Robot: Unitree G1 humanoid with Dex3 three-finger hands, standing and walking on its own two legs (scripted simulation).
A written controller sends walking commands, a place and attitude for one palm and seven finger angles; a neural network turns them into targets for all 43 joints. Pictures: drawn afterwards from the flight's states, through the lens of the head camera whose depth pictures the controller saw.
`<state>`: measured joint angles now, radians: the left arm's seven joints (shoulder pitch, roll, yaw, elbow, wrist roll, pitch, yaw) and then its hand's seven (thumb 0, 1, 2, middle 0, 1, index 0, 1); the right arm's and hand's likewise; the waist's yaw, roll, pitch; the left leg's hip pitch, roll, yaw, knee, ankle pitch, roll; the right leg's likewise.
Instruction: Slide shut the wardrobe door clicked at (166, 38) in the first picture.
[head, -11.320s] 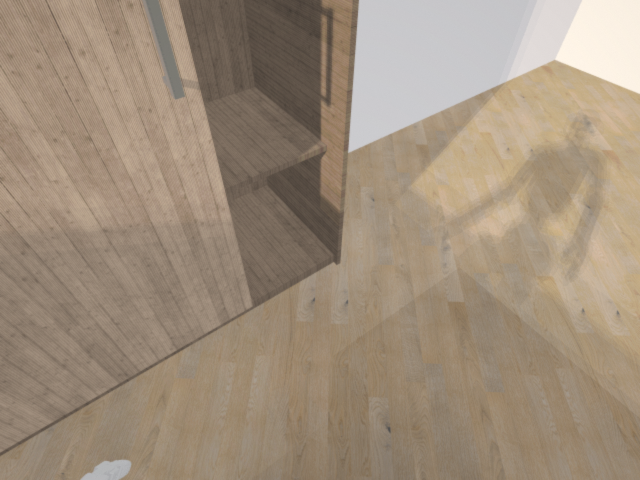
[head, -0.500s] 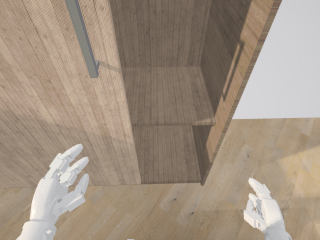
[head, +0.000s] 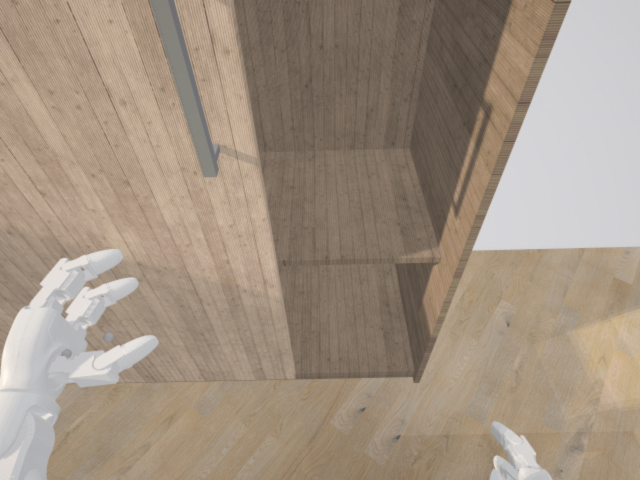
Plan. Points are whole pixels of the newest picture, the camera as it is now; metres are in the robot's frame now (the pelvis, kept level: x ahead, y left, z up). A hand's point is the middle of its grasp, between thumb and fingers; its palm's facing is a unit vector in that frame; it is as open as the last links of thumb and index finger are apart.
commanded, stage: raise the hand with hooked fingers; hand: left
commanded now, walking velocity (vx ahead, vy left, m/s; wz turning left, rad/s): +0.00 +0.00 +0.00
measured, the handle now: (191, 83) +0.51 +0.20 +0.26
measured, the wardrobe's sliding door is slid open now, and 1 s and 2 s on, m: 0.38 0.38 0.38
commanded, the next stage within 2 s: move the hooked fingers beside the handle in 1.24 s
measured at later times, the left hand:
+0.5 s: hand (4, 259) +0.25 +0.30 +0.22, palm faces +0.15 -0.98 -0.09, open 13.8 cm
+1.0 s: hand out of the picture +0.27 +0.29 +0.26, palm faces +0.13 -0.99 -0.11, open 14.0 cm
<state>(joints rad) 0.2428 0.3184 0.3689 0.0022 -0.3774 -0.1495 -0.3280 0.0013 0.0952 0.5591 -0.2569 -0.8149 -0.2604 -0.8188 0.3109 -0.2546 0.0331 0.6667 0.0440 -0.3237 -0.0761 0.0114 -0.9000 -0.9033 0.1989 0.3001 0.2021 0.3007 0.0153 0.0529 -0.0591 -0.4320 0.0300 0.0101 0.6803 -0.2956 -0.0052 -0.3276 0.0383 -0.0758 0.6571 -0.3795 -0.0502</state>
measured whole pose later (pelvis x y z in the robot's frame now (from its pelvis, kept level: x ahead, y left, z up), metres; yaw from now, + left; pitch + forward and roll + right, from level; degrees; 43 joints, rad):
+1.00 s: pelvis +0.00 +0.01 +0.02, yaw +2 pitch -3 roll +0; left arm -0.23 0.54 0.51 0.00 -0.34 0.42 -0.40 -0.02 -0.50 0.30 -0.30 -1.20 -0.30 -1.20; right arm 0.17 -0.29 0.09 0.65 0.11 -0.20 -0.09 0.01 -0.90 -0.90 0.20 0.30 0.20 0.30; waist 0.06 0.08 -0.03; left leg -0.23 -0.01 -0.01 0.48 -0.20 0.01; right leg -0.11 0.01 -0.09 0.45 -0.29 -0.04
